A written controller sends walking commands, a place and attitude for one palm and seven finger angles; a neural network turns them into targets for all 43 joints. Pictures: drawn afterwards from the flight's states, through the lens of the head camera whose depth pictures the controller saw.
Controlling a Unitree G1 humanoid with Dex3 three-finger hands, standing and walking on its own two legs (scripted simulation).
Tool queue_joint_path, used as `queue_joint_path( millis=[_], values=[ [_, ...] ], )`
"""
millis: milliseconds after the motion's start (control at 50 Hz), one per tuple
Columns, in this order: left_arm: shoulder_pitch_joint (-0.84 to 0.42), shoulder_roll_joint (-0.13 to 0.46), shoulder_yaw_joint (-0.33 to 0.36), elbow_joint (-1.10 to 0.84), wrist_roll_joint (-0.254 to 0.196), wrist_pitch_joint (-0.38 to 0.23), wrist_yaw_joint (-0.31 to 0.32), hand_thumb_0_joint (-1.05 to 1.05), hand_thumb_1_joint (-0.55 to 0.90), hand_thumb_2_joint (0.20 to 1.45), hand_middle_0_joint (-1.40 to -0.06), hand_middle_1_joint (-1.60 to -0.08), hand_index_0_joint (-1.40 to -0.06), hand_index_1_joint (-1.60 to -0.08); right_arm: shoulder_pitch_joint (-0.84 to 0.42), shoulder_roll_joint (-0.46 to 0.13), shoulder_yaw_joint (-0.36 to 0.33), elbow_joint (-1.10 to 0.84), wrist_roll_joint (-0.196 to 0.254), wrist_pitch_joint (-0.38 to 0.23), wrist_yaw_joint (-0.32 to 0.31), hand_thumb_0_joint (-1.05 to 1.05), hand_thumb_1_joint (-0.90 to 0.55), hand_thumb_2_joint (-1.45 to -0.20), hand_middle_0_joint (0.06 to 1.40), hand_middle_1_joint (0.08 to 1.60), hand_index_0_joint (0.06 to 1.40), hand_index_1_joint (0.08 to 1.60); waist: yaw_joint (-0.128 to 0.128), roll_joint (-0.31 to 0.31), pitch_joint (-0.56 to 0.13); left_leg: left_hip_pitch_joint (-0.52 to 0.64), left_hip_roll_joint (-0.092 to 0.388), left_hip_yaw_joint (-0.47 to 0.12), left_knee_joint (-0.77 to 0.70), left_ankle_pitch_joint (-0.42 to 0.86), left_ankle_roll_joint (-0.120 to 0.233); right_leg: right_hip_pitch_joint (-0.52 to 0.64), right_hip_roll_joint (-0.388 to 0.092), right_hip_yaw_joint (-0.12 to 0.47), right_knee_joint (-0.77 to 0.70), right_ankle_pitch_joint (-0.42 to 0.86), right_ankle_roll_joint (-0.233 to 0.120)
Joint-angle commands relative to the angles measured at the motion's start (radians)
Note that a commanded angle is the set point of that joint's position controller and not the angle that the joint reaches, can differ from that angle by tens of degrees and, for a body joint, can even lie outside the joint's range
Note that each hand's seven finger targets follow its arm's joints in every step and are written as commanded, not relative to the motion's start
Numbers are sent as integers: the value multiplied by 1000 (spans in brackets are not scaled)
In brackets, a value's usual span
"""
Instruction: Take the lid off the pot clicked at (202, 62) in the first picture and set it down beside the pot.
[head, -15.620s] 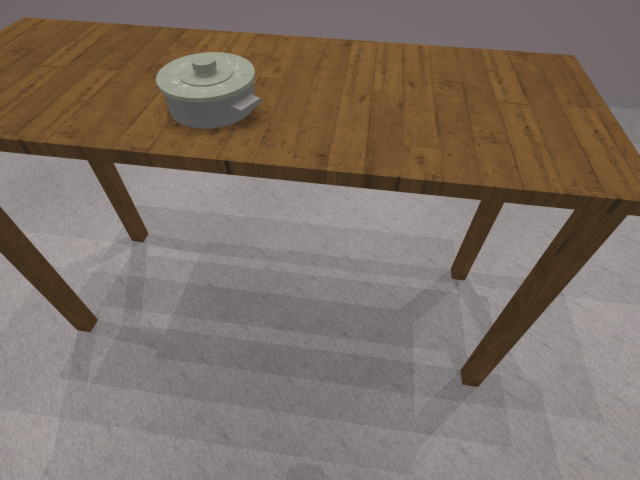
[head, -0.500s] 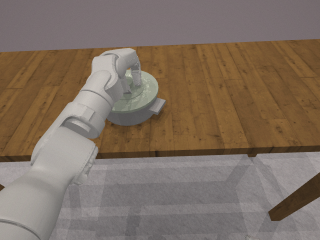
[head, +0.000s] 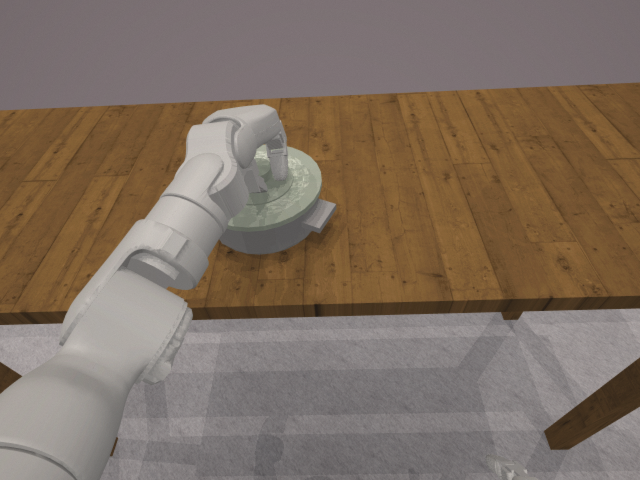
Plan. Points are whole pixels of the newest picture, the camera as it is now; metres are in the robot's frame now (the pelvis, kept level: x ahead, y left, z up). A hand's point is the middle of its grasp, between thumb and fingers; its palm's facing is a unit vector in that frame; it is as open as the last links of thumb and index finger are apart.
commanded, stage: lift the lid straight up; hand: left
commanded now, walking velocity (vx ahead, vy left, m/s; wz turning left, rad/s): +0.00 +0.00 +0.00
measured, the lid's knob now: (256, 171) +0.48 +0.08 +0.15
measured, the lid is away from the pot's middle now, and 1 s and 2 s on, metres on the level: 0.00 0.02 0.02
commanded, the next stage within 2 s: move the lid sideways beside the pot in 1.90 s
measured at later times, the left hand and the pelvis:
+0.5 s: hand (252, 150) +0.45 +0.07 +0.21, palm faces -0.30 -0.07 -0.95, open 4.1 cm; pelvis -0.01 -0.01 +0.00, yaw +1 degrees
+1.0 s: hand (244, 115) +0.46 +0.08 +0.24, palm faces -0.23 -0.08 -0.97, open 4.0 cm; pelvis +0.00 -0.01 +0.00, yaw +0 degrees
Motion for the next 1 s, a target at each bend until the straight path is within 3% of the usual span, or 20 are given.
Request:
queue_joint_path(
  millis=[0,80,160,200,260,300,360,420,480,520,580,640,660,700,760,800,860,900,960,980],
  values=[
    [-627,188,65,-282,28,-8,42,0,710,917,-826,-1054,-1076,-1132,-81,-111,-36,-139,-6,-52,3,0,-900,-900,200,300,200,300,3,-103,-428,234,0,-59,19,409,14,137,55,-18,1,404,-63],
    [-628,222,94,-249,22,4,40,0,712,918,-825,-1054,-1077,-1133,-83,-113,-30,-124,-5,-53,2,0,-900,-900,200,300,200,300,5,-137,-389,206,-3,-55,5,344,10,138,58,-23,-5,374,-63],
    [-687,153,37,-296,0,-3,35,0,713,918,-825,-1053,-1078,-1133,-92,-110,-33,-126,-3,-68,-3,0,-900,-900,200,300,200,300,-6,-104,-401,243,-4,-63,14,379,11,118,54,-24,-7,386,-65],
    [-670,237,103,-241,23,7,35,0,713,918,-825,-1053,-1078,-1133,-84,-112,-27,-110,-10,-70,-5,0,-900,-900,200,300,200,300,7,-136,-404,222,-9,-57,8,346,11,146,56,-18,-5,390,-63],
    [-650,153,44,-245,1,4,24,0,714,919,-825,-1053,-1078,-1133,-94,-109,-31,-120,-7,-71,-2,0,-900,-900,200,300,200,300,1,-126,-395,217,-9,-51,12,365,12,139,49,-22,-6,402,-64],
    [-668,227,96,-224,26,10,24,0,714,919,-825,-1053,-1078,-1133,-99,-112,-22,-112,-9,-65,-3,0,-900,-900,200,300,200,300,11,-143,-385,197,-11,-49,1,322,9,151,51,-18,-5,383,-63],
    [-682,176,56,-237,3,5,21,0,714,919,-825,-1053,-1078,-1134,-108,-112,-24,-122,-4,-64,-6,0,-900,-900,200,300,200,300,2,-125,-374,189,-13,-48,-6,298,10,145,47,-19,-10,369,-64],
    [-716,230,87,-184,29,12,21,0,714,919,-825,-1053,-1078,-1134,-107,-110,-16,-110,-4,-64,-13,0,-900,-900,200,300,200,300,4,-150,-352,169,-15,-44,-16,244,10,138,48,-15,-14,331,-61],
    [-737,225,80,-213,26,2,21,0,714,919,-825,-1053,-1078,-1134,-106,-106,-16,-122,-7,-73,-14,0,-900,-900,200,300,200,300,9,-136,-398,183,-14,-50,-15,261,11,160,47,-11,-10,342,-61],
    [-747,245,96,-151,33,9,23,0,714,919,-825,-1053,-1078,-1134,-96,-110,-13,-108,-5,-70,-20,0,-900,-900,200,300,200,300,6,-162,-349,152,-15,-41,-25,222,14,147,46,-11,-20,319,-58],
    [-761,243,94,-144,32,0,24,0,714,919,-825,-1053,-1078,-1134,-92,-109,-14,-114,-6,-75,-23,0,-900,-900,200,300,200,300,5,-164,-371,149,-16,-39,-29,199,15,158,43,-6,-23,302,-56],
    [-798,281,119,-201,38,-5,25,0,714,919,-825,-1053,-1078,-1134,-91,-111,-19,-119,-8,-91,-21,0,-900,-900,200,300,200,300,14,-128,-433,192,-13,-49,-18,274,16,180,43,0,-11,357,-60],
    [-764,237,88,-205,22,-8,21,0,714,919,-825,-1053,-1078,-1134,-87,-117,-24,-124,-7,-88,-18,0,-900,-900,200,300,200,300,5,-111,-433,198,-9,-48,-13,302,15,178,43,-6,-15,374,-63],
    [-762,273,116,-176,42,2,15,0,714,919,-825,-1053,-1078,-1134,-84,-117,-21,-118,-7,-85,-16,0,-900,-900,200,300,200,300,11,-155,-406,174,-10,-42,-20,286,17,183,44,-4,-20,372,-59],
    [-729,229,93,-171,15,7,7,0,714,919,-825,-1053,-1078,-1134,-78,-122,-26,-124,-3,-85,-13,0,-900,-900,200,300,200,300,9,-141,-373,167,-10,-40,-24,286,19,166,43,-12,-31,365,-60],
    [-791,299,130,-177,40,8,5,0,714,919,-825,-1053,-1078,-1134,-85,-121,-18,-120,-3,-83,-17,0,-900,-900,200,300,200,300,11,-160,-371,149,-14,-36,-31,252,20,181,42,-3,-29,354,-57],
    [-793,222,74,-215,13,6,2,0,714,919,-825,-1053,-1078,-1134,-79,-122,-26,-127,1,-89,-16,0,-900,-900,200,300,200,300,1,-123,-393,190,-8,-43,-22,294,19,162,44,-11,-30,363,-60],
    [-820,328,147,-193,46,10,2,0,714,919,-825,-1053,-1078,-1134,-80,-122,-18,-124,-6,-92,-20,0,-900,-900,200,300,200,300,15,-159,-408,169,-13,-45,-27,280,22,194,44,-1,-26,367,-58],
    [-826,205,60,-233,16,10,-4,0,714,919,-825,-1053,-1078,-1134,-79,-118,-28,-131,2,-100,-13,0,-900,-900,200,300,200,300,-1,-102,-416,221,-4,-53,-11,353,18,148,45,-12,-27,375,-62],
    [-828,259,96,-204,41,16,-5,0,714,919,-825,-1053,-1078,-1134,-77,-116,-22,-123,-2,-100,-12,0,-900,-900,200,300,200,300,6,-133,-410,212,-4,-54,-13,328,13,149,47,-10,-24,355,-61]
  ],
)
